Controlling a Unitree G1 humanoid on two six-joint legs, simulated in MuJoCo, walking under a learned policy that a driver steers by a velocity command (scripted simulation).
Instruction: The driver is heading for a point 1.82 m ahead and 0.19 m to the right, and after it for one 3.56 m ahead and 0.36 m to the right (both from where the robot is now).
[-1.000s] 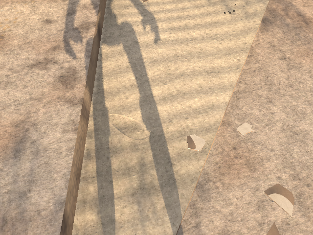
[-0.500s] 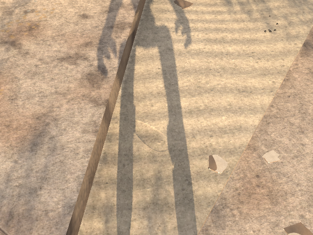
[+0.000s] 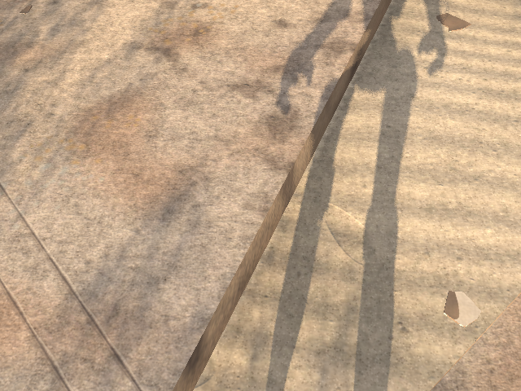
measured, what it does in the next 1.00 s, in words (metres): steps on the spot: left foot 0.04 m higher, then right foot 0.03 m lower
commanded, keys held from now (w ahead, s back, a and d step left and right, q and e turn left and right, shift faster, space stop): q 0.18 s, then no key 0.20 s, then e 0.36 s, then w+e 0.26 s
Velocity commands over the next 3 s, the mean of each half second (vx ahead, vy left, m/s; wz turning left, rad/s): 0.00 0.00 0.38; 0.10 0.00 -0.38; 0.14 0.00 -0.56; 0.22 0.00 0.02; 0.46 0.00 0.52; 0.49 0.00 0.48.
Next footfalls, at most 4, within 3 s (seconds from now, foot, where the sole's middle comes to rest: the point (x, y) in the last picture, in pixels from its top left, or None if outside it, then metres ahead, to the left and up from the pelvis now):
0.30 left None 0.01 0.17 -0.74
0.66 right None -0.04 -0.04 -0.77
1.08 left None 0.11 0.21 -0.73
1.48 right None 0.20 -0.12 -0.75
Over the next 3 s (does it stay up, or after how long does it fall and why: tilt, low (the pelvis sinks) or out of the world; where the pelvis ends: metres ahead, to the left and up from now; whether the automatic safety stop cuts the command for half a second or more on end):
stays up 0.65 -0.05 0.05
